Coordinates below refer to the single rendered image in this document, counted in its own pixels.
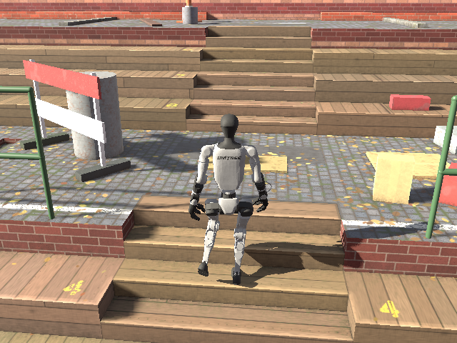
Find robot left forearm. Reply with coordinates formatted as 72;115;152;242
190;174;204;206

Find robot right upper arm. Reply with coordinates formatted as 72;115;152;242
244;144;262;183

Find robot left foot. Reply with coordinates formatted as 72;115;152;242
198;262;209;277

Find robot left upper arm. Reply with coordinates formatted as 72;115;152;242
196;144;214;184

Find robot left hand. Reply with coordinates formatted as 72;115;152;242
189;204;205;221

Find robot right hand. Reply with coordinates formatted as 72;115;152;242
252;197;268;212

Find humanoid robot torso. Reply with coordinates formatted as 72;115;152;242
212;142;246;215

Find robot right forearm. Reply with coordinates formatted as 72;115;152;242
255;173;268;199

